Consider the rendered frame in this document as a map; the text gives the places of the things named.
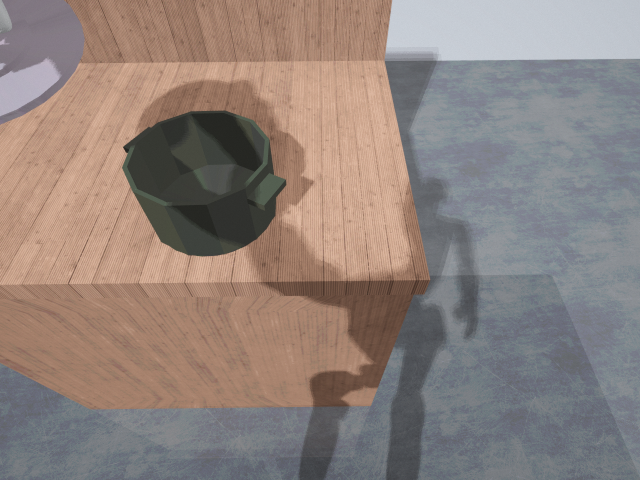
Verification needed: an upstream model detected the table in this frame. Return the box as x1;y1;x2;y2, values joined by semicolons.
0;0;430;409

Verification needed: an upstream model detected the lid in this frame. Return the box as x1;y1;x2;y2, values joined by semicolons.
0;0;85;125

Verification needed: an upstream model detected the pot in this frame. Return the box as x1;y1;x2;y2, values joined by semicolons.
122;111;286;257

